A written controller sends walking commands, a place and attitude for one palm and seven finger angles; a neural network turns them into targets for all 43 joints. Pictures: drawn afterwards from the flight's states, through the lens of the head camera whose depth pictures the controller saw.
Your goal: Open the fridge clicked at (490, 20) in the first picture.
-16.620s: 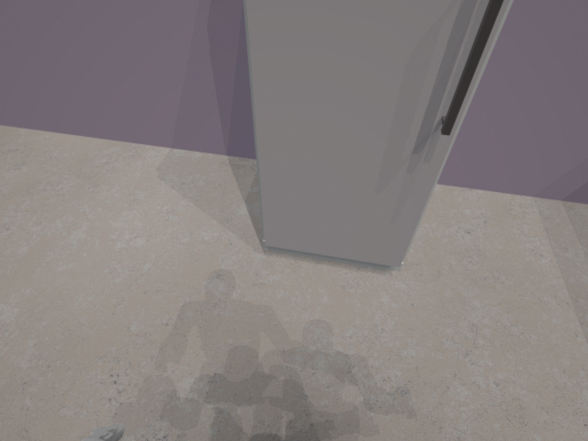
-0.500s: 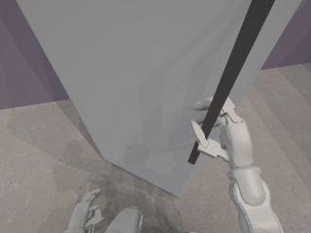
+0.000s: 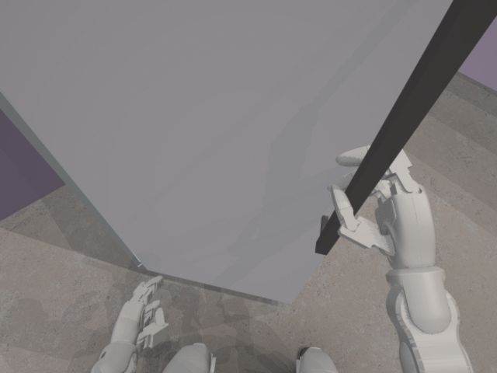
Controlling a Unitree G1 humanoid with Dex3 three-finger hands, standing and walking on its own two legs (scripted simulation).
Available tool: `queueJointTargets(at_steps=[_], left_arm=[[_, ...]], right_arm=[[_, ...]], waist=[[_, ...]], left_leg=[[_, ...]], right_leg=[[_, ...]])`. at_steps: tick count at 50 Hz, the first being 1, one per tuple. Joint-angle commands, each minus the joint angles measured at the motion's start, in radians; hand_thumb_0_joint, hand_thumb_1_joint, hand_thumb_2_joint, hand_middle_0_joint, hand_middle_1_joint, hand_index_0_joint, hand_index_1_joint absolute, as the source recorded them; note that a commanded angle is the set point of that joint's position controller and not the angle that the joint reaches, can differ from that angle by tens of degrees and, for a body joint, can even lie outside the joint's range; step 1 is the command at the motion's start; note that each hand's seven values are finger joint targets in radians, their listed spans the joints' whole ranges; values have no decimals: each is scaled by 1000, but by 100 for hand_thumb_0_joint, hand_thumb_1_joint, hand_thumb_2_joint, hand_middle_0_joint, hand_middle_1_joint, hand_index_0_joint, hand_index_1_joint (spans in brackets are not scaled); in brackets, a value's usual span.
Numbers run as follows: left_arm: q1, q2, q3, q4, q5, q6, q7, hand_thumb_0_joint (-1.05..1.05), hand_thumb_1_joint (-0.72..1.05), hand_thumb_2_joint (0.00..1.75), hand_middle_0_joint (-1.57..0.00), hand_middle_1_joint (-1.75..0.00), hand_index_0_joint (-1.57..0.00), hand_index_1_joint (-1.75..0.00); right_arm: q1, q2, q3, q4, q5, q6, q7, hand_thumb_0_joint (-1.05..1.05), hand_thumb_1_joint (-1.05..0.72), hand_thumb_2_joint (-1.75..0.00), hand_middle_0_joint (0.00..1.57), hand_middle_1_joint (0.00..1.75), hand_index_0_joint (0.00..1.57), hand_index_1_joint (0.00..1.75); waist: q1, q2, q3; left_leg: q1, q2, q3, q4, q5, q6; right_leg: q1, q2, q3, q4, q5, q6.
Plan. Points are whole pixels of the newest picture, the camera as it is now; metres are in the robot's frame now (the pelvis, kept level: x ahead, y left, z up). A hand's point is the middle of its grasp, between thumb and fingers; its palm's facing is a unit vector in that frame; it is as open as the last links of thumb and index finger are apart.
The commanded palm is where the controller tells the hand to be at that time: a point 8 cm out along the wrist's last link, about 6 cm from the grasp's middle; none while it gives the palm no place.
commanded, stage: walk backward, drawing the door open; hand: right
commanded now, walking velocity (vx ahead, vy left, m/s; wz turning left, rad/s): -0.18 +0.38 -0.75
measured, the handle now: (368, 159) +0.33 -0.10 +0.20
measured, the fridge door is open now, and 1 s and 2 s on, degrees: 55 78 74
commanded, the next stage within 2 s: stop walking and hold the door back in 0.50 s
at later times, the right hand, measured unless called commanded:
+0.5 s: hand (291, 322) +0.17 -0.02 +0.16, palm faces +0.43 +0.87 -0.25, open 6.4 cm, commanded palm +0.11 -0.05 +0.17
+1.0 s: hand out of the picture +0.12 +0.03 +0.17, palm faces +0.68 +0.70 -0.22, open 5.7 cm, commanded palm +0.08 -0.03 +0.16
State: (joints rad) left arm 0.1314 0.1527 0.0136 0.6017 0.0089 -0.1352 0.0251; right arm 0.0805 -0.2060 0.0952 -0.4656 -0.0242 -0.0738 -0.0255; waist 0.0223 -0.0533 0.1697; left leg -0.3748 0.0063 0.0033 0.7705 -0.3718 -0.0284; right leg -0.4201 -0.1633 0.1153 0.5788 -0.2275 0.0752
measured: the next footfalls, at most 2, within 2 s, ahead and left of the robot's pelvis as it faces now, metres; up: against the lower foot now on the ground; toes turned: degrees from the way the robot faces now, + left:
left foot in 0.02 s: +0.05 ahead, +0.16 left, +0.00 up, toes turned -1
right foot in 0.30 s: -0.07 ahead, +0.02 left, +0.00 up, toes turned -23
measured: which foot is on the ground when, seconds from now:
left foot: up 0.00-0.00, down 0.02-0.30, up 0.32-0.56, down 0.58-0.98, up 1.00-1.00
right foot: down 0.00-0.02, up 0.04-0.28, down 0.30-0.56, up 0.58-0.94, down 0.96-1.00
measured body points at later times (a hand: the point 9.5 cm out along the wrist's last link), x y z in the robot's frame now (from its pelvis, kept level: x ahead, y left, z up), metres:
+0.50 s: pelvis -0.05 +0.22 +0.01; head +0.01 +0.20 +0.46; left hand +0.18 +0.36 -0.09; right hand +0.14 -0.06 +0.18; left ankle +0.06 +0.34 -0.68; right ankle -0.10 +0.03 -0.72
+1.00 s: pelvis -0.10 +0.38 +0.01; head -0.09 +0.38 +0.46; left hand +0.21 +0.48 -0.05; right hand +0.08 -0.01 +0.18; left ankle +0.05 +0.40 -0.72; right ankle -0.17 +0.31 -0.72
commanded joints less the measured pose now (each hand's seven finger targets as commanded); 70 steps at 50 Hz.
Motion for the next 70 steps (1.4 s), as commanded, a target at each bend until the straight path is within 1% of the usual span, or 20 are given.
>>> queueJointTargets(at_steps=[1,4,6,13,14,15,16,21,25,26,28,31,35,43,47,50,56,58,59,70], left_arm=[[-95,45,34,-149,-27,-37,31,0,90,90,-20,-30,-20,-30],[-114,57,44,-141,2,-55,51,0,90,90,-20,-30,-20,-30],[-106,32,18,-145,8,-43,54,0,90,90,-20,-30,-20,-30],[46,61,19,-150,16,-59,68,0,90,90,-20,-30,-20,-30],[57,99,35,-166,16,-51,70,0,90,90,-20,-30,-20,-30],[17,150,55,-191,30,-47,63,0,90,90,-20,-30,-20,-30],[0,172,56,-191,32,-39,49,0,90,90,-20,-30,-20,-30],[-50,155,65,-110,11,-44,37,0,90,90,-20,-30,-20,-30],[-65,150,50,-147,-27,-42,38,0,90,90,-20,-30,-20,-30],[-76,142,45,-149,-33,-37,37,0,90,90,-20,-30,-20,-30],[-57,71,28,-144,-36,-20,39,0,90,90,-20,-30,-20,-30],[-78,97,38,-109,-13,-33,64,0,90,90,-20,-30,-20,-30],[-75,119,6,-87,-13,15,89,0,90,90,-20,-30,-20,-30],[-50,182,-4,-78,-14,59,64,0,90,90,-20,-30,-20,-30],[5,200,1,-81,-17,78,49,0,90,90,-20,-30,-20,-30],[-6,212,9,-78,-33,70,56,0,90,90,-20,-30,-20,-30],[51,244,17,-32,-50,57,95,0,90,90,-20,-30,-20,-30],[81,231,32,-17,-43,64,104,0,90,90,-20,-30,-20,-30],[73,256,43,-16,-30,61,112,0,90,90,-20,-30,-20,-30],[155,250,16,70,-16,-20,93,0,90,90,-20,-30,-20,-30]], right_arm=[[-239,-116,-131,-354,-8,-88,-33,0,-90,-90,45,140,45,140],[-217,-137,-176,-381,-10,-90,-21,0,-90,-90,45,140,45,140],[-180,-84,-151,-363,3,-119,-31,0,-90,-90,45,140,45,140],[-200,-68,-123,-319,9,-128,-40,0,-90,-90,45,140,45,140],[-204,-52,-94,-296,15,-133,-39,0,-90,-90,45,140,45,140],[-217,-57,-115,-307,16,-152,-33,0,-90,-90,45,140,45,140],[-212,-84,-153,-293,-20,-175,-27,0,-90,-90,45,140,45,140],[-195,-65,-184,-250,-4,-126,-4,0,-90,-90,45,140,45,140],[-190,-98,-242,-223,33,-105,-27,0,-90,-90,45,140,45,140],[-188,-126,-269,-223,31,-108,-33,0,-90,-90,45,140,45,140],[-189,-237,-347,-268,32,-97,-51,0,-90,-90,45,140,45,140],[-115,-247,-394,-135,39,-82,-81,0,-90,-90,45,140,45,140],[-400,-287,-431,162,54,-81,-121,0,-90,-90,45,140,45,140],[-766,-359,-401,490,48,-119,-115,0,-90,-90,45,140,45,140],[-957,-358,-356,583,60,-143,-96,0,-90,-90,45,140,45,140],[-1129,-368,-333,701,49,-149,-95,0,-90,-90,45,140,45,140],[-1211,-383,-331,1057,47,-101,-53,0,-90,-90,45,140,45,140],[-1238,-494,-391,1173,34,-101,-53,0,-90,-90,45,140,45,140],[-1175,-556,-462,1229,42,-103,-54,0,-90,-90,45,140,45,140],[-1294,-645,-523,1348,14,-191,-34,0,-90,-90,45,140,45,140]], waist=[[-11,321,-339],[-31,246,-287],[-24,189,-330],[46,141,-446],[76,-10,-437],[30,-247,-408],[3,-135,-365],[-21,-187,-312],[-18,-230,-314],[-28,-189,-316],[-26,296,-349],[-41,298,-389],[-24,221,-412],[-61,213,-391],[-14,61,-439],[-13,-329,-296],[-55,-41,-354],[-47,319,-326],[-71,235,-273],[-20,298,-356]], left_leg=[[132,228,-193,-557,-45,150],[138,318,-228,-436,266,275],[323,282,-6,-329,641,259],[184,203,80,-102,713,169],[-73,158,124,91,492,86],[-382,25,78,308,-64,-28],[-427,33,-50,418,-191,-37],[-109,58,-62,199,61,-11],[269,-35,97,-143,69,-38],[327,-32,112,-250,86,-44],[280,208,-81,-495,108,64],[296,408,-242,-368,539,265],[289,374,-93,-353,655,167],[262,404,-190,-539,152,139],[176,249,-49,-404,-49,47],[-114,16,105,174,-87,-2],[265,17,80,-254,18,13],[377,338,-459,-533,-261,161],[312,435,-578,-616,-239,213],[130,247,-141,-524,-256,135]], right_leg=[[-59,185,-224,484,-362,-22],[-151,132,-137,842,-379,-41],[-117,115,-213,620,-387,-31],[299,99,-245,-135,-95,-75],[547,-41,-57,-229,210,-118],[708,-381,412,-265,761,-270],[691,-467,443,-238,882,-343],[299,-196,30,-195,406,-176],[45,-92,-10,-228,-115,-147],[-2,-53,-22,-166,-206,-130],[-70,178,-201,336,-353,-36],[-207,127,-108,856,-422,-33],[-81,134,-109,598,-279,-34],[96,178,-163,105,-284,-88],[308,154,-163,-278,-222,-149],[232,-193,265,-405,-297,-318],[111,-10,-71,-69,-113,-181],[-178,165,-181,303,-362,-83],[-202,159,-93,469,-352,-67],[78,146,-257,176,-158,-70]])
